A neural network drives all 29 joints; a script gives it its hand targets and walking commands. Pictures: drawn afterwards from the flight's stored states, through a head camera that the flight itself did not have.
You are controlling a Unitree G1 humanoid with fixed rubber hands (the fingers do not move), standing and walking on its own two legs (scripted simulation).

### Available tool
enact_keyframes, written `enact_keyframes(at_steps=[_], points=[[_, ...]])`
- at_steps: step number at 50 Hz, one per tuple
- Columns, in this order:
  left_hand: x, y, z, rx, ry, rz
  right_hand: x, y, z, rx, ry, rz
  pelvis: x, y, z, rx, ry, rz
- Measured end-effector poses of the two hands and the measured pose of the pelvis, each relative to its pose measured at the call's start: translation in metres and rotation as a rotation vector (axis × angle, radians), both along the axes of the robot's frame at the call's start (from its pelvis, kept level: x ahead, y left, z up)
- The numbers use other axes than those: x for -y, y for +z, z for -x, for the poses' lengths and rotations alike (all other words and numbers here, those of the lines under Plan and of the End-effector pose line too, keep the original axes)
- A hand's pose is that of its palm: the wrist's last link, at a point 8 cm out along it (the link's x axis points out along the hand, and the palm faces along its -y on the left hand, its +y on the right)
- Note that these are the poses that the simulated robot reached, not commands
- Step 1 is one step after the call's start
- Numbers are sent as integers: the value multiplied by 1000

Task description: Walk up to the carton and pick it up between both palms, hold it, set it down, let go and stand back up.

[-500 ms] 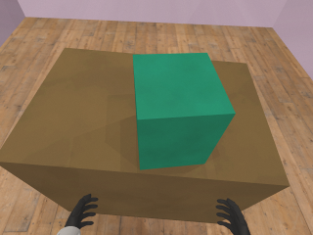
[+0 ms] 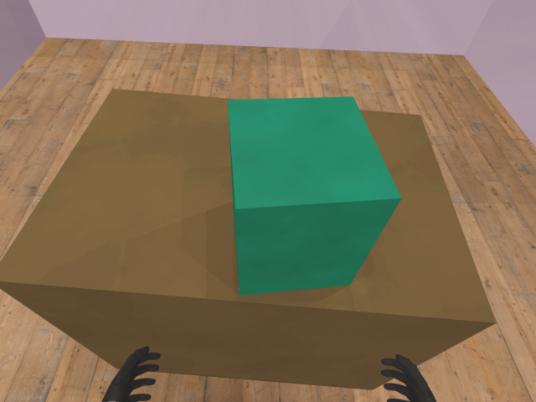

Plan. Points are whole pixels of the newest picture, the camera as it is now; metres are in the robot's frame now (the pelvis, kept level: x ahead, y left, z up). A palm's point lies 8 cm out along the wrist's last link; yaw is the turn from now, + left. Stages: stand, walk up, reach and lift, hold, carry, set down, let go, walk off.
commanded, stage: stand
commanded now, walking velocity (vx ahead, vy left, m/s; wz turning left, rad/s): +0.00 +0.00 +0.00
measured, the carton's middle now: (293, 200) +0.42 +0.01 +0.05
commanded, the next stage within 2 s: none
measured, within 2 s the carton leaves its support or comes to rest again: neither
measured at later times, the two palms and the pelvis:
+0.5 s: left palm out of the picture +0.06 +0.27 -0.13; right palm out of the picture +0.17 -0.26 -0.08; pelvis +0.01 +0.00 +0.00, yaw +0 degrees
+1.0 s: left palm out of the picture +0.05 +0.27 -0.12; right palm out of the picture +0.16 -0.26 -0.09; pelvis +0.01 +0.00 +0.00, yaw +0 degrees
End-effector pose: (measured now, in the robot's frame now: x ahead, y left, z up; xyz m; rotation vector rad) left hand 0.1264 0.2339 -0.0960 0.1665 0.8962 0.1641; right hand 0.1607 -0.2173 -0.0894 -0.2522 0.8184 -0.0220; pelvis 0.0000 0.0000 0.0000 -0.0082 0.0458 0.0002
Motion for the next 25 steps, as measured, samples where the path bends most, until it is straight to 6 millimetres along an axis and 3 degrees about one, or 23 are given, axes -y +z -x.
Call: enact_keyframes(at_steps=[9, 25], points=[[-24, -21, 36, -162, 0, -32, 38, 7, -5, -53, 12, 115, -1, 0, -6, -8, 0, 1], [-31, -34, 62, -277, 22, -27, 39, 8, -13, -61, 7, 120, -2, 0, -13, -18, 0, 3]])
